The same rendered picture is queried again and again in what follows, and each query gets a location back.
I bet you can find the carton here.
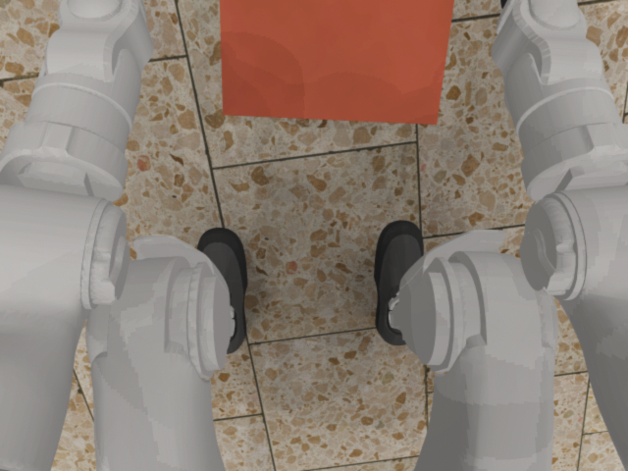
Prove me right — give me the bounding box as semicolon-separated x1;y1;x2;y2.
220;0;454;125

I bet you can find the robot left upper arm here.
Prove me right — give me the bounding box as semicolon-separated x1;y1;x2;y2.
0;184;130;471

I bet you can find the robot left shin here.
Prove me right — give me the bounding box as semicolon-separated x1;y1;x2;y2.
85;235;235;364

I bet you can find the robot right forearm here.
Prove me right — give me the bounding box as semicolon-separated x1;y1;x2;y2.
491;0;628;201

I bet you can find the right robot foot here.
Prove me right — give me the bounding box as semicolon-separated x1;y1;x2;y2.
374;220;424;345

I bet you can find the robot left forearm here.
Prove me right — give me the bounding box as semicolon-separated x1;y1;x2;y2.
0;0;154;202

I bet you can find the robot right upper arm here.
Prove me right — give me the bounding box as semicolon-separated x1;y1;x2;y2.
519;184;628;471

